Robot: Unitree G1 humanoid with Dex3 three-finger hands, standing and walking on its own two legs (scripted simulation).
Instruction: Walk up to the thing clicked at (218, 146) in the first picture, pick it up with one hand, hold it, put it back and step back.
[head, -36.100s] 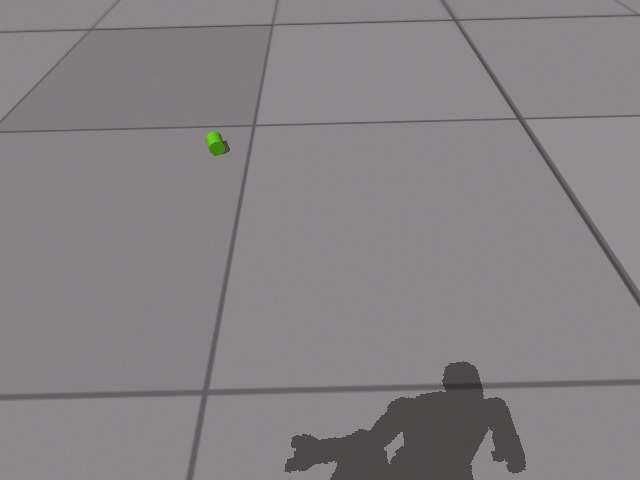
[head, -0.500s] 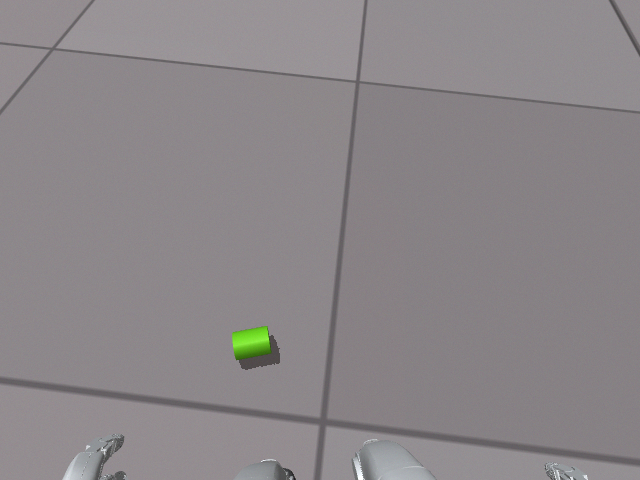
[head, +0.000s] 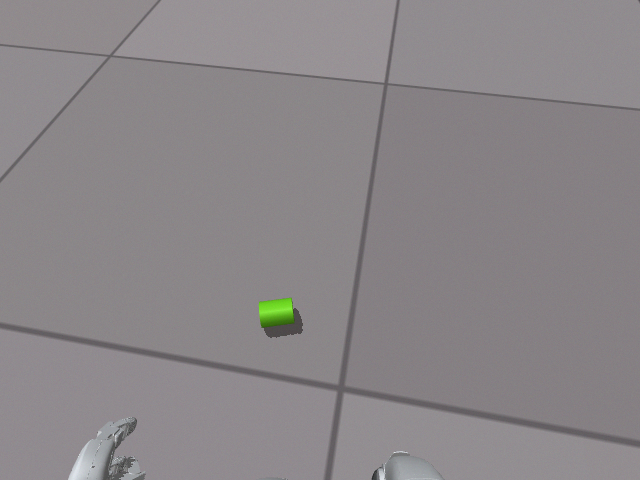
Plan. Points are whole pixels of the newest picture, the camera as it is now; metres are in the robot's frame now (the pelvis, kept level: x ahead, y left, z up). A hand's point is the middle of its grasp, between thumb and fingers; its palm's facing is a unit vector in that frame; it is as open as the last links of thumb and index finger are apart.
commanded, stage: step back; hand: left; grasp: from above
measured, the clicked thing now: (276, 312) +0.64 +0.18 -0.71
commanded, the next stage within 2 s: none
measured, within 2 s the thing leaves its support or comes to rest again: neither
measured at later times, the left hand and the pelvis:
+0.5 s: hand out of the picture -0.09 +0.23 -0.13, palm faces -0.08 -0.91 -0.42, open 7.4 cm; pelvis -0.17 -0.03 +0.00, yaw -5 degrees
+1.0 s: hand out of the picture -0.24 +0.25 -0.14, palm faces +0.00 -0.92 -0.39, open 7.4 cm; pelvis -0.36 -0.02 +0.01, yaw -1 degrees
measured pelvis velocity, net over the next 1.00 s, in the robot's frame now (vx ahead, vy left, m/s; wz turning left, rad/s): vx -0.36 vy -0.02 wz -0.02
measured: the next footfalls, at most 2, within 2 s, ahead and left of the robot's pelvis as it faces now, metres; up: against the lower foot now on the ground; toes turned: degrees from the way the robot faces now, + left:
right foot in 0.40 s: -0.15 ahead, -0.15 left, +0.00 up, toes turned -3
left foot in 0.78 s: -0.25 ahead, +0.09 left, +0.00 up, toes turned -1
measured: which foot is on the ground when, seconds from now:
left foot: down 0.00-0.42, up 0.44-0.76, down 0.78-1.00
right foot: down 0.00-0.02, up 0.04-0.38, down 0.40-0.80, up 0.82-1.00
